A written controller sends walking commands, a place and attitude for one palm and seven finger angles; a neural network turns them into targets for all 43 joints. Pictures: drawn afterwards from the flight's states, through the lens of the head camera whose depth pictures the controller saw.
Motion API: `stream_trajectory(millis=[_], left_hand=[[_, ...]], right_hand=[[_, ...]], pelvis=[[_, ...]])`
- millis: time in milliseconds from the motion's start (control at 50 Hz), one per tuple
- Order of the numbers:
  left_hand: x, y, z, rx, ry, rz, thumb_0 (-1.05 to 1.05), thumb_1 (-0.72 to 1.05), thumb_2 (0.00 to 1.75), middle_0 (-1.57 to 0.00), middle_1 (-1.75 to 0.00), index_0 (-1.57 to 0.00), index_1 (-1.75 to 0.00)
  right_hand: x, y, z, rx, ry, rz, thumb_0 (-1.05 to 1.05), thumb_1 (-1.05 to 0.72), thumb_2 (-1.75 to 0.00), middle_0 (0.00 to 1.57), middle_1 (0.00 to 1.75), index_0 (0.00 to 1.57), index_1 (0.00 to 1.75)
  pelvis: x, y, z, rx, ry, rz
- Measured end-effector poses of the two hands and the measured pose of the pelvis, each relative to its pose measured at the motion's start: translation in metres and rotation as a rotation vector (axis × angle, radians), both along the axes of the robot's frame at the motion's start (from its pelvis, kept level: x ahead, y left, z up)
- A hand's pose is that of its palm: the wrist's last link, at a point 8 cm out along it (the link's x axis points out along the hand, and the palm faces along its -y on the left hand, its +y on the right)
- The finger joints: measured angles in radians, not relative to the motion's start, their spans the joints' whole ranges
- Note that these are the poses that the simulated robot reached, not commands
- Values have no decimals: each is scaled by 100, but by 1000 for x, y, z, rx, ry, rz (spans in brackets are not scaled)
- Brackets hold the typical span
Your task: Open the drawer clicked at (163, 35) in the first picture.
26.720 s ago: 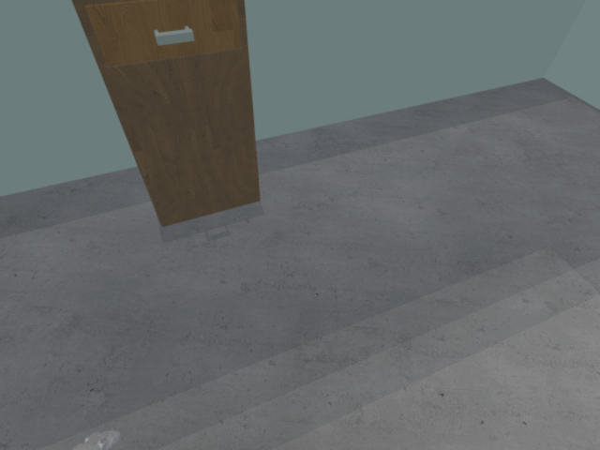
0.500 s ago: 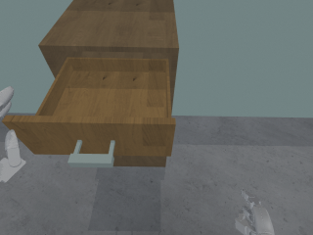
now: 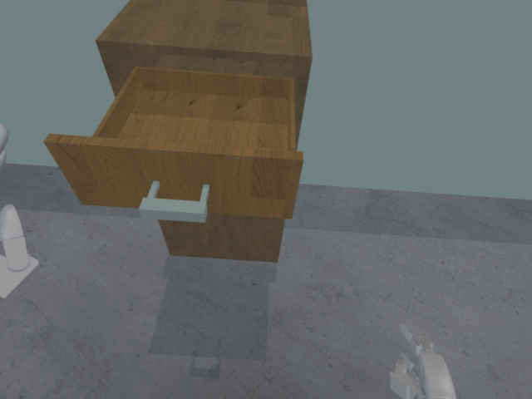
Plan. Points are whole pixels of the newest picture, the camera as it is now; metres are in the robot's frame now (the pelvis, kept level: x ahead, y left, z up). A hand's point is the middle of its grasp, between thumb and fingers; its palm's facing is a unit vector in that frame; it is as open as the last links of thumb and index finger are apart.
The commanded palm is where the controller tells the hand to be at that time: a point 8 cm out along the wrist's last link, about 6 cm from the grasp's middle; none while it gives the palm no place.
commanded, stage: step back with the hand held close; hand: left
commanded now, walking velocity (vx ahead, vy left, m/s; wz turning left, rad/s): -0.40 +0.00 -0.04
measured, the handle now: (177, 199) +0.42 +0.17 +0.04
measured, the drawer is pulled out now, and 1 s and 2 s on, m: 0.30 0.30 0.30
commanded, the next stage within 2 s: stop stepping back and stand still in 0.12 s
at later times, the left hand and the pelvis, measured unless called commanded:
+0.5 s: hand out of the picture +0.06 +0.25 +0.22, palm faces +0.45 -0.77 -0.45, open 7.4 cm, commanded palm +0.00 +0.28 +0.23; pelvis -0.13 +0.01 +0.00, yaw +0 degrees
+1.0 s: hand out of the picture +0.05 +0.23 +0.22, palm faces +0.43 -0.76 -0.49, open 7.4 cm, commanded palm none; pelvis -0.16 -0.01 +0.00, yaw -2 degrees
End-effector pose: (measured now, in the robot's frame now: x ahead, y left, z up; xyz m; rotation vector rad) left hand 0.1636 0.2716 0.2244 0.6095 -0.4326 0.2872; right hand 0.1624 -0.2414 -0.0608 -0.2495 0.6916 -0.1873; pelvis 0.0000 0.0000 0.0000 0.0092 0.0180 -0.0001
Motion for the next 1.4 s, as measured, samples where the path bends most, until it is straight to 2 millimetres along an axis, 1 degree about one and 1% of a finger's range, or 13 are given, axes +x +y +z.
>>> stream_trajectory(millis=[180,260,420,540,700,860,1020,1060,1140,1200,1240,1300,1400], left_hand=[[-59,-11,9,25,-81,9,2,89,90,-21,-30,-21,-30],[-79,-12,12,-5,-86,2,1,89,90,-21,-30,-21,-30],[-126,10,2,-19,-61,22,1,89,90,-21,-30,-21,-30],[-155,14,7,-20,-58,70,2,89,90,-21,-30,-21,-30],[-159,-5,6,-62,-84,21,2,89,90,-21,-30,-21,-30],[-164,-4,4,-37,-77,-40,1,89,90,-21,-30,-21,-30],[-153,-4,8,28,-51,20,2,89,90,-21,-30,-21,-30],[-138,-2,-21,7,70,22,1,89,90,-21,-30,-21,-30],[-117,8,-156,-229,605,129,0,90,90,-20,-30,-20,-30],[-149,-9,-260,-390,1015,187,1,91,90,-19,-30,-20,-29],[-185,-31,-311,-473,1251,195,1,91,90,-19,-30,-19,-29],[-247,-61,-354,-592,1505,218,1,93,90,-20,-30,-20,-29],[-310,-41,-362,-622,1647,361,-2,102,90,-21,-30,-21,-30]], right_hand=[[-39,6,-10,42,-37,63,1,-90,-90,20,30,20,30],[-71,5,-12,46,22,48,1,-90,-90,20,30,20,30],[-142,8,-5,-22,34,-11,1,-90,-90,20,30,20,30],[-183,15,-9,41,55,-22,2,-90,-90,20,30,20,30],[-201,1,-19,39,106,-4,2,-90,-90,20,30,20,30],[-202,-15,0,-44,27,-64,2,-90,-90,20,30,20,30],[-188,-3,-14,40,16,-18,1,-90,-90,20,30,20,30],[-186,-3,-26,77,49,9,1,-90,-90,20,30,20,30],[-192,-6,-61,118,172,2,1,-90,-90,20,30,20,30],[-210,-5,-72,119,274,-21,1,-90,-90,20,30,20,30],[-228,-3,-72,112,342,-36,1,-90,-90,20,30,20,30],[-258,-1,-68,92,455,-52,1,-90,-90,20,30,20,30],[-302,1,-64,70,641,-60,1,-90,-90,20,30,20,30]], pelvis=[[-52,-9,-9,-9,-14,-19],[-78,-7,-3,9,-16,-9],[-119,8,-3,-26,-22,8],[-135,3,4,-26,-36,-12],[-161,-7,2,-14,-36,-20],[-159,2,-1,-10,-26,-25],[-156,-8,-3,-5,-31,-38],[-156,-8,-4,-12,-16,-15],[-152,-2,-12,-16,-8,17],[-150,-1,-13,-6,-29,17],[-151,-2,-10,1,-42,10],[-154,-4,-4,-3,-48,4],[-161,-7,5,-18,-39,10]])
